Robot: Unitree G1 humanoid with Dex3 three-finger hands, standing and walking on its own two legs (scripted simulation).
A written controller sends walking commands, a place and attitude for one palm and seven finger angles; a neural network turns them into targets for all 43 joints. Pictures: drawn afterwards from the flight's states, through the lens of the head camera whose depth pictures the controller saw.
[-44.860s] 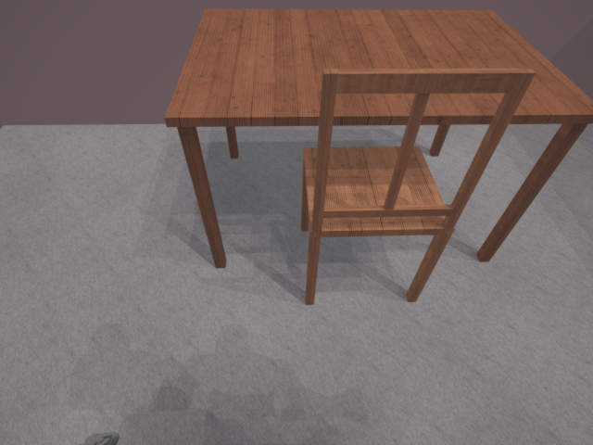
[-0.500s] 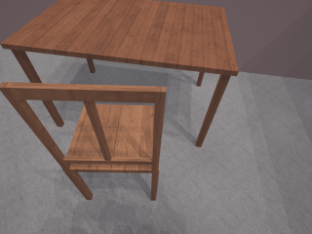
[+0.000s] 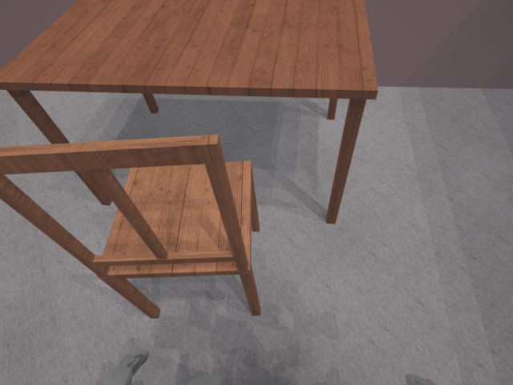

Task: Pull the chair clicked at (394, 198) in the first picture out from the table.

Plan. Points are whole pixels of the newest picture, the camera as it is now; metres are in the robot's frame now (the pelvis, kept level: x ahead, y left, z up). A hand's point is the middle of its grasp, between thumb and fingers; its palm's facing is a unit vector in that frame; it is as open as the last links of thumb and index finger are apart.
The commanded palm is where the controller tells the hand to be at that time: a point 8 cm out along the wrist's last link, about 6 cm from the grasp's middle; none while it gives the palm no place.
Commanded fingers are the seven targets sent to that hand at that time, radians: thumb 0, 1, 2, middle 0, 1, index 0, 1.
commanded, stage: relax the arm and regain balance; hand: left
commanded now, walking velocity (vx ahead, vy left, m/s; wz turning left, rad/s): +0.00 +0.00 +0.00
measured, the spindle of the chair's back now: (136, 220) +0.43 +0.28 -0.07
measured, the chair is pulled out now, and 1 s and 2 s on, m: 0.29 0.29 0.29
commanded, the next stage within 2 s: step back with the hand held close in 0.84 s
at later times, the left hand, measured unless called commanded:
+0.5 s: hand out of the picture +0.09 +0.29 -0.16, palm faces +0.01 -0.94 -0.35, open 16.4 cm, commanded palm none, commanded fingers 0.00 -0.50 0.30 -0.15 -0.30 -0.15 -0.30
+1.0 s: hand out of the picture +0.04 +0.29 -0.16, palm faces -0.04 -0.95 -0.31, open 16.4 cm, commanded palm +0.18 +0.34 +0.18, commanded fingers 0.00 0.90 0.90 -0.20 -0.30 -0.20 -0.30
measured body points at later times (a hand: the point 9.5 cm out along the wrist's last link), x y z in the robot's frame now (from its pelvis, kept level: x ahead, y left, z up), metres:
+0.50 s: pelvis +0.02 +0.04 +0.00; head +0.03 +0.05 +0.45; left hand +0.09 +0.34 -0.13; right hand +0.11 -0.21 -0.14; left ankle +0.01 +0.12 -0.74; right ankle -0.01 -0.08 -0.73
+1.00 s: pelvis +0.03 +0.06 +0.01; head +0.04 +0.07 +0.46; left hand +0.04 +0.34 -0.13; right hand +0.05 -0.18 -0.14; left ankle +0.01 +0.12 -0.74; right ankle +0.01 -0.08 -0.74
